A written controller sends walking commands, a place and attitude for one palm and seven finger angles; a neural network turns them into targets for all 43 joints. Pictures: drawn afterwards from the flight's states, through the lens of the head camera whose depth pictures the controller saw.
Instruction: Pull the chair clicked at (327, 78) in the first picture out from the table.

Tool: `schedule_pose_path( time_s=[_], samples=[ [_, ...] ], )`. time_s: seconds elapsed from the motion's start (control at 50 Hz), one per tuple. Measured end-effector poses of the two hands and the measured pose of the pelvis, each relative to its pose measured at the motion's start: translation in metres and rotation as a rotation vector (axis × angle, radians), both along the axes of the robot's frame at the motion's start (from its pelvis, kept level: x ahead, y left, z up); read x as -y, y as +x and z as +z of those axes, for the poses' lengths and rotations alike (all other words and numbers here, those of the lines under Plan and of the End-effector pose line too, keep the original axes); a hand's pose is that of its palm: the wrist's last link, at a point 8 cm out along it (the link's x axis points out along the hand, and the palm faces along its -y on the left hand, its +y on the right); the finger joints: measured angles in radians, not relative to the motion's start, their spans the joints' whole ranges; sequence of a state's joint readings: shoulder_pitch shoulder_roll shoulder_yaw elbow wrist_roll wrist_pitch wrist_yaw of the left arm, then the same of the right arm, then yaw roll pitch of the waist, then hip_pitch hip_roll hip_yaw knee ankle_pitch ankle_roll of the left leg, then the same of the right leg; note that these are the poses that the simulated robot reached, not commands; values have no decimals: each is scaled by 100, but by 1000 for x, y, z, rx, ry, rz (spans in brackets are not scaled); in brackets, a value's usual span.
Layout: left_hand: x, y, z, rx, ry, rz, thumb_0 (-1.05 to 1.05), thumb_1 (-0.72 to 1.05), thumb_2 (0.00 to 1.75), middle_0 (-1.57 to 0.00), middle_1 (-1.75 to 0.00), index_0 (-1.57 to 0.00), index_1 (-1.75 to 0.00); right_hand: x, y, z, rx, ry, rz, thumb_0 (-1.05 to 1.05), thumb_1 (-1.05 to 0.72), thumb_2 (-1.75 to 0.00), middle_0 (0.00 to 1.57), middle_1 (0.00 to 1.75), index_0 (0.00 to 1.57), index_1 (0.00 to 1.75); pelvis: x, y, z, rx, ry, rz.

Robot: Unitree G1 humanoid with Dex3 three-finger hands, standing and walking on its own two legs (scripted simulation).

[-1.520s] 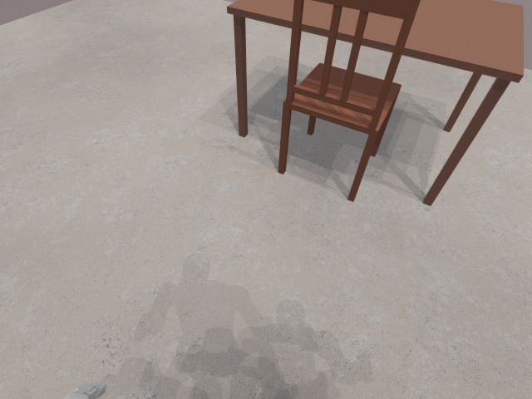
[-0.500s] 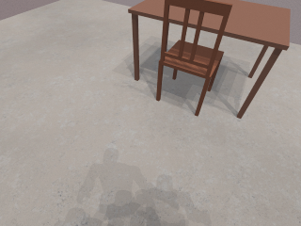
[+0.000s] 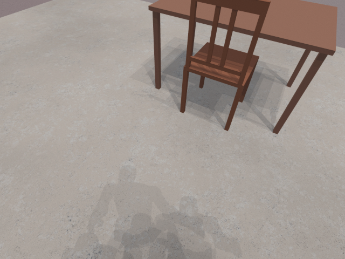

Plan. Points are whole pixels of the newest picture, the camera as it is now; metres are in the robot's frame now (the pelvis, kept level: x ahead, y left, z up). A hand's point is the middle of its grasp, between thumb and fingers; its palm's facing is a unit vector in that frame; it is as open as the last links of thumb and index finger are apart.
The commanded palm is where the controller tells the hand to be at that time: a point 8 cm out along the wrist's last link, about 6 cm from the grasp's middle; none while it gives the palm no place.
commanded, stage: look at it before walking up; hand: left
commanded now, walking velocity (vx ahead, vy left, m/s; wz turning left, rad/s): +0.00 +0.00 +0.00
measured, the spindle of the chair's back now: (213, 36) +1.31 -0.17 -0.08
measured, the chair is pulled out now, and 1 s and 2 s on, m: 0.00 0.00 0.00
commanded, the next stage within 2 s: walk to a spot facing it in 0.02 s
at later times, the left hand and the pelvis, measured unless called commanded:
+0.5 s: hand out of the picture +0.03 +0.21 -0.20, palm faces +0.00 -0.99 -0.14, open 7.4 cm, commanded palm none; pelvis +0.08 +0.03 -0.02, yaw -1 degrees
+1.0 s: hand (127, 192) +0.35 +0.17 -0.19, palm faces +0.02 -0.98 -0.19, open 7.2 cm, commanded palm none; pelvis +0.28 -0.01 -0.02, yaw +1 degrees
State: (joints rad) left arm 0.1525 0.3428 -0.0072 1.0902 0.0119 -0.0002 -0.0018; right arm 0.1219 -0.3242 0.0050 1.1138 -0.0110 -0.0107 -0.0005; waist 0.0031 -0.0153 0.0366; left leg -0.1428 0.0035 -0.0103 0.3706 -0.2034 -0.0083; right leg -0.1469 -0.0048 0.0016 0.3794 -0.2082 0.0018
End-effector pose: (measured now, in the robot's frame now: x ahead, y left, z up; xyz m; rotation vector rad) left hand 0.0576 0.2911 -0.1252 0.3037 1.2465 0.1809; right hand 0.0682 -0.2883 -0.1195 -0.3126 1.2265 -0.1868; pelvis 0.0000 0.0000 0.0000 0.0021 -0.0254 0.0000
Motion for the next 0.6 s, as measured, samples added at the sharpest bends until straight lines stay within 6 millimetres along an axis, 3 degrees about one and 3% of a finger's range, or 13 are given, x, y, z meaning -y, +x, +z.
schedule_pose_path(
  time_s=[0.22,0.34,0.46,0.52,0.6],
  samples=[
    [4,5,-3,4,-6,9,1,90,90,-20,-30,-21,-30,-7,8,-3,6,10,4,0,-90,-90,20,30,21,30,-1,8,-2,-3,-1,0],
    [23,-12,-24,-50,-88,54,1,90,90,-20,-30,-20,-30,-33,-4,-19,-59,55,-12,0,-91,-90,20,30,20,30,-7,31,-10,-14,-22,8],
    [33,-34,-46,-199,-169,104,1,90,90,-20,-30,-20,-30,-71,-13,-27,-113,86,-76,0,-91,-90,20,30,20,30,-25,65,-18,-18,-14,-11],
    [36,-19,-43,-252,-184,80,1,90,90,-20,-30,-20,-30,-89,-30,-24,-152,104,-141,0,-91,-90,20,30,20,30,-28,83,-14,-19,-15,-20],
    [40,38,-38,-200,-197,55,1,91,90,-20,-30,-20,-30,-112,-60,-15,-294,139,-213,0,-91,-90,20,30,21,30,-26,109,-8,-24,-18,-19]
  ],
)
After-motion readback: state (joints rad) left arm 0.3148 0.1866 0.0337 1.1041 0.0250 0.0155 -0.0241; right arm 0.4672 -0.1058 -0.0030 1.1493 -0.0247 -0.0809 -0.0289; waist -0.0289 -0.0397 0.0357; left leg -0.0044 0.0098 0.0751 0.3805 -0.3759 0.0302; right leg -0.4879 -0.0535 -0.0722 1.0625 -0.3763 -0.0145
